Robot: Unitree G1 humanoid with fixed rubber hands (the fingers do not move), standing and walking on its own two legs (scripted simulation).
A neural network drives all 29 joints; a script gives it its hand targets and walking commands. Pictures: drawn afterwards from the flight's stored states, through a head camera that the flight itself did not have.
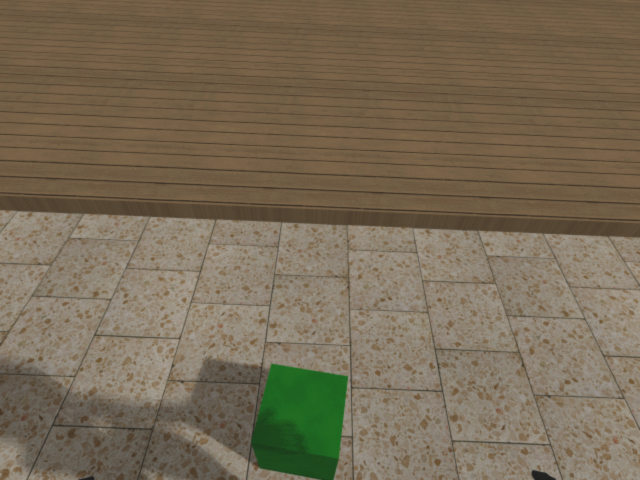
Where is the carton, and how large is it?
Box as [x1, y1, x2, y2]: [251, 364, 347, 479]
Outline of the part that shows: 271,364 251,441 259,466 261,468 314,478 333,479 338,459 347,376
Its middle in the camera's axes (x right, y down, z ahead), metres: -0.05 +0.50 +1.07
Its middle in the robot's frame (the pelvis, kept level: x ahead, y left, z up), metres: +0.41 +0.03 -0.66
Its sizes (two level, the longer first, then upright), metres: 0.210 0.200 0.250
